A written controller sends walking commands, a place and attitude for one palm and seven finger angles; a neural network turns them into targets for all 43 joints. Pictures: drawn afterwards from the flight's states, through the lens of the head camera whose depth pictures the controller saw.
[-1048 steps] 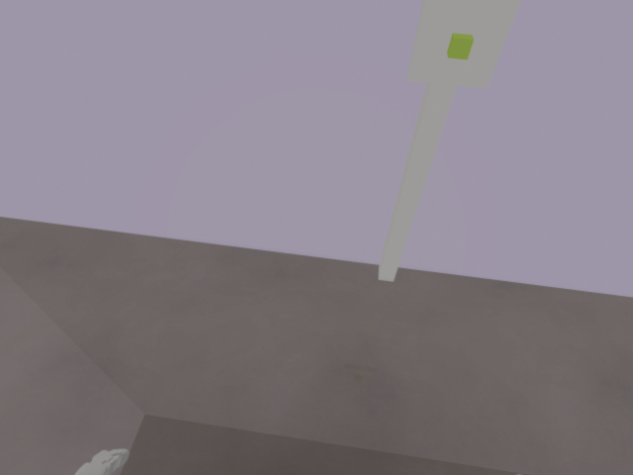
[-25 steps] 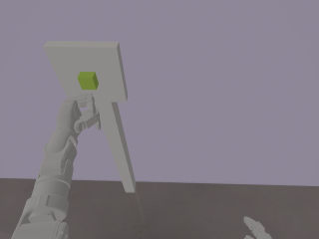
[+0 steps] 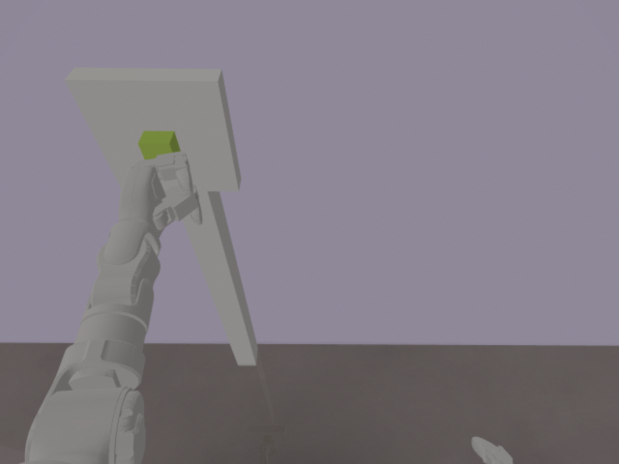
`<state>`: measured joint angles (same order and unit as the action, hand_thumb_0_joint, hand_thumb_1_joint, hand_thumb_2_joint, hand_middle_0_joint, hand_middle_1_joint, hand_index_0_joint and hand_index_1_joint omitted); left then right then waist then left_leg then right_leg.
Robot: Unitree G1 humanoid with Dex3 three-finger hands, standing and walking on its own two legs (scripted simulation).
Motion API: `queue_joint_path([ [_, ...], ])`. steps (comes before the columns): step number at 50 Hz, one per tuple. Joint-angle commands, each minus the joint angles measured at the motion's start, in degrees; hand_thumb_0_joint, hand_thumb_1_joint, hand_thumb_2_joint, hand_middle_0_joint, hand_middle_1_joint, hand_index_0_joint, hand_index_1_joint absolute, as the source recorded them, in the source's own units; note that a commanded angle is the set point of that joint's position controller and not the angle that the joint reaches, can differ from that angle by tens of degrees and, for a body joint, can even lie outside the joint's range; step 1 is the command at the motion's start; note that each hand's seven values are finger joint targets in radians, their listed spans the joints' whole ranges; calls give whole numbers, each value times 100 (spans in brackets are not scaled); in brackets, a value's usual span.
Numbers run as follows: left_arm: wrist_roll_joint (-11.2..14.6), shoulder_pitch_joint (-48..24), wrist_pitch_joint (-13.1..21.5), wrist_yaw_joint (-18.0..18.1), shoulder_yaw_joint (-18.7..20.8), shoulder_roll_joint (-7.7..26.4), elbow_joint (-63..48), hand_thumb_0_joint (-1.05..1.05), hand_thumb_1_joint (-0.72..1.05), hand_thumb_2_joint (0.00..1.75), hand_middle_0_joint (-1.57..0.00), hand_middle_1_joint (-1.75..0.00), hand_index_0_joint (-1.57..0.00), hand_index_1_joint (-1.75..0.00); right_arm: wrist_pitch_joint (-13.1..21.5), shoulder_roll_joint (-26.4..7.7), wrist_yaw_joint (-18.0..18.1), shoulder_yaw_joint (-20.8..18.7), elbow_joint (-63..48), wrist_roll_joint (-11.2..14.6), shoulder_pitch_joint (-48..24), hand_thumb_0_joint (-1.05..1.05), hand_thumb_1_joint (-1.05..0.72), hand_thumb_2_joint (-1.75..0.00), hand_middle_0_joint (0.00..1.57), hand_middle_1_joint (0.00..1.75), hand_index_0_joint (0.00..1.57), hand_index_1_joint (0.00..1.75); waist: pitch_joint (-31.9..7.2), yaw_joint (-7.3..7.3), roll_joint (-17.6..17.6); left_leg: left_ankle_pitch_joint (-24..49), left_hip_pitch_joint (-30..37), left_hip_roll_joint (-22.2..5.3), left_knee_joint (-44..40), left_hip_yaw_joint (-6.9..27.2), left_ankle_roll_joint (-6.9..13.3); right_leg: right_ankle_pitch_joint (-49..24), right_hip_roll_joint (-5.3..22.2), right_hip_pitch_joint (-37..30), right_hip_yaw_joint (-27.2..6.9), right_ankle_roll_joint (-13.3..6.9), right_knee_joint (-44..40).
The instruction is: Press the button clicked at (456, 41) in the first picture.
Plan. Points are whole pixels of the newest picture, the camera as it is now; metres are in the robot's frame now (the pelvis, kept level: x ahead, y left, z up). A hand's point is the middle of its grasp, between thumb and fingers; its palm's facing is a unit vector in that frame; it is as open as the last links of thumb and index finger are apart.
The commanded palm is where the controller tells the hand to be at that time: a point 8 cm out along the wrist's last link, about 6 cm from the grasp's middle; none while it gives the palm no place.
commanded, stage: press the button with the knuckle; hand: left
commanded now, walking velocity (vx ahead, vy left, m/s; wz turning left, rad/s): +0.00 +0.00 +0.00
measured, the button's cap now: (161, 147) +0.48 +0.20 +0.16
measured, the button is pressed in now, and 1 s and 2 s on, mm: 0 11 0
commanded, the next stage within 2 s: hold the button down briefly in 0.58 s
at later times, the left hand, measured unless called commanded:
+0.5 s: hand (193, 184) +0.44 +0.16 +0.13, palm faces +0.02 -1.00 -0.01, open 3.3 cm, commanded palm +0.43 +0.21 +0.13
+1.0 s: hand (192, 183) +0.45 +0.16 +0.13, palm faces +0.00 -1.00 -0.01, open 3.5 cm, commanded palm +0.44 +0.22 +0.13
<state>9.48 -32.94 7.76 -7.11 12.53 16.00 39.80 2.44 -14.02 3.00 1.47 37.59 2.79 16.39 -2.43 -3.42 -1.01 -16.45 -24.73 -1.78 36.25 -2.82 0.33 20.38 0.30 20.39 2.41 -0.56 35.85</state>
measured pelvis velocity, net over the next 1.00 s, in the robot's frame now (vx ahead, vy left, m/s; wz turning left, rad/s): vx -0.04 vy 0.00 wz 0.01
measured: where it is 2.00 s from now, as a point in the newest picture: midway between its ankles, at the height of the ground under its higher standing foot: outside the picture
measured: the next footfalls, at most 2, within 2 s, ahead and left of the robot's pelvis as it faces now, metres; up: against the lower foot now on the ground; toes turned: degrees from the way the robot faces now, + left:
none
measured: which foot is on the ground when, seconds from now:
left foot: down 0.00-1.00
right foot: down 0.00-1.00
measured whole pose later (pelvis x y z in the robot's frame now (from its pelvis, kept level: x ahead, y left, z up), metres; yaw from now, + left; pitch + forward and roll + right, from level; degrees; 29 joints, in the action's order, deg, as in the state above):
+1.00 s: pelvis -0.04 +0.00 -0.01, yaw +1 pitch +9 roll -2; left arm 7.3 -53.4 16.5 -10.0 15.5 23.8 67.3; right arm 3.7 -15.8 2.9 1.7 40.5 2.3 22.2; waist -2.5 -7.4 -1.1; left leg -14.8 -35.9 -2.5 41.7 -0.9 0.4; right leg 18.9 -0.4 30.7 4.1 -0.9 40.7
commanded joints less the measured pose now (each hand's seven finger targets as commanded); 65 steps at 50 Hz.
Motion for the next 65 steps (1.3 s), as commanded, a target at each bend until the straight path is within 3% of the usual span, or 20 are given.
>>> queue_joint_path([
  [1, 40, -2659, 511, 15, 362, 1256, -1043, 0, 90, 90, -130, -150, -130, -150, 199, -836, 55, -308, -628, 1, 76, 0, -90, -90, 20, 30, 20, 30, -1929, 21, -186, 1534, 1544, 118, -212, 303, 128, -1986, -163, 23, -85, -62, -417],
  [4, 72, -2574, 443, -76, 331, 1199, -744, 0, 90, 90, -130, -150, -130, -150, 156, -866, 40, -323, -643, 18, 156, 0, -90, -90, 20, 30, 20, 30, -1822, -6, 74, 1566, 1355, 120, -199, 270, 148, -2138, -177, -19, -73, -43, -419],
  [8, 100, -2917, 476, -85, 526, 1464, -570, 0, 90, 90, -130, -150, -130, -150, 101, -903, 63, -338, -613, 20, 232, 0, -90, -90, 20, 30, 20, 30, -1638, -71, 308, 1321, 1125, 133, -201, 240, 187, -2039, -179, 7, -117, -9, -482],
  [11, 55, -3179, 557, -105, 379, 1328, -601, 0, 90, 90, -130, -150, -130, -150, 97, -879, 57, -350, -586, 16, 266, 0, -90, -90, 20, 30, 20, 30, -1745, -93, -68, 1330, 1234, 150, -169, 232, 177, -1992, -168, 113, -131, -26, -453],
  [13, 29, -3114, 589, -87, 471, 1439, -428, 0, 90, 90, -130, -150, -130, -150, 75, -886, 55, -346, -559, 13, 312, 0, -90, -90, 20, 30, 20, 30, -1802, -79, -72, 1346, 1240, 144, -147, 248, 178, -1965, -174, 120, -136, -36, -437],
  [17, 14, -3834, 718, -90, 373, 1457, -119, 0, 90, 90, -130, -150, -130, -150, 71, -905, 63, -336, -469, 3, 398, 0, -90, -90, 20, 30, 20, 30, -1597, -274, 159, 963, 1076, 136, -138, 289, 203, -1592, -183, 332, -146, -3, -497],
  [21, -58, -4278, 825, -105, 318, 1526, 328, 0, 90, 90, -130, -150, -130, -150, 91, -935, 78, -327, -370, 10, 474, 0, -90, -90, 20, 30, 20, 30, -1608, -364, -54, 668, 1043, 142, -110, 313, 195, -1246, -177, 599, -176, 0, -498],
  [22, -62, -4416, 869, -102, 298, 1511, 400, 0, 90, 90, -130, -150, -130, -150, 98, -939, 76, -329, -350, -1, 525, 0, -90, -90, 20, 30, 20, 30, -1645, -412, 77, 626, 1012, 136, -87, 329, 205, -1189, -184, 607, -178, 7, -495],
  [24, -72, -4478, 905, -101, 491, 1787, 644, 0, 90, 90, -130, -150, -130, -150, 111, -990, 84, -323, -314, -5, 564, 0, -90, -90, 20, 30, 20, 30, -1727, -401, 60, 522, 903, 134, -84, 332, 203, -1106, -171, 592, -216, 16, -488],
  [27, -105, -4897, 993, -125, 240, 1550, 799, 0, 90, 90, -130, -150, -130, -150, 143, -975, 70, -322, -253, -16, 657, 0, -90, -90, 20, 30, 20, 30, -1743, -536, -50, 394, 915, 121, -53, 388, 193, -900, -183, 816, -194, 12, -461],
  [32, -85, -5182, 1035, -122, 501, 1981, 1143, 0, 90, 90, -130, -150, -130, -150, 173, -1057, 82, -312, -179, -21, 796, 0, -90, -90, 20, 30, 20, 30, -1773, -608, 166, 124, 602, 120, -30, 381, 223, -683, -189, 774, -269, 59, -495],
  [36, -97, -5234, 1027, -163, 470, 2039, 1379, 0, 90, 90, -130, -150, -130, -150, 190, -1066, 98, -290, -177, 0, 815, 0, -90, -90, 20, 30, 20, 30, -1617, -622, -112, -160, 478, 116, -47, 384, 201, -394, -183, 959, -271, 52, -517],
  [42, -84, -5474, 1089, -157, 416, 2009, 1428, 0, 90, 90, -130, -150, -130, -150, 268, -1091, 92, -277, -182, -21, 908, 0, -90, -90, 20, 30, 20, 30, -1608, -701, -43, -505, 356, 115, -81, 455, 202, -66, -201, 1089, -245, 53, -496],
  [45, -118, -5496, 1110, -121, 507, 2151, 1406, 0, 90, 90, -130, -150, -130, -150, 309, -1120, 89, -293, -197, -26, 937, 0, -90, -90, 20, 30, 20, 30, -1735, -663, -161, -591, 378, 102, -78, 459, 187, 20, -199, 1141, -242, 51, -456],
  [48, -120, -5512, 1092, -121, 371, 1963, 1522, 0, 90, 90, -130, -150, -130, -150, 339, -1107, 76, -283, -201, -24, 954, 0, -90, -90, 20, 30, 20, 30, -1626, -727, -138, -717, 344, 91, -68, 455, 190, 102, -214, 1269, -233, 61, -459],
  [49, -139, -5512, 1098, -96, 554, 2222, 1551, 0, 90, 90, -130, -150, -130, -150, 337, -1141, 83, -289, -183, -34, 999, 0, -90, -90, 20, 30, 20, 30, -1623, -693, -45, -757, 241, 87, -75, 478, 186, 138, -212, 1220, -221, 59, -438],
  [57, -117, -4987, 1014, -150, 655, 2163, 1520, 0, 90, 90, -130, -150, -130, -150, 357, -1125, 48, -291, -366, -57, 966, 0, -90, -90, 20, 30, 20, 30, -1753, -498, -20, -729, 198, 103, -74, 466, 185, 149, -218, 1083, -176, 26, -365],
  [58, -118, -4934, 1014, -162, 648, 2155, 1466, 0, 90, 90, -130, -150, -130, -150, 362, -1117, 40, -296, -393, -42, 940, 0, -90, -90, 20, 30, 20, 30, -1745, -474, -168, -707, 252, 93, -87, 446, 171, 128, -216, 1123, -177, 25, -362],
  [60, -73, -4576, 1008, -187, 580, 1930, 1309, 0, 90, 90, -130, -150, -130, -150, 361, -1090, 17, -309, -474, -41, 887, 0, -90, -90, 20, 30, 20, 30, -1813, -389, -185, -547, 414, 85, -84, 438, 162, 1, -234, 1109, -129, 3, -336],
  [65, 17, -3721, 1010, -197, 810, 1963, 604, 0, 90, 90, -130, -150, -130, -150, 325, -1049, -9, -358, -671, -28, 765, 0, -90, -90, 20, 30, 20, 30, -2051, -101, -62, 46, 621, 69, -74, 357, 160, -481, -271, 710, -92, -21, -288],
])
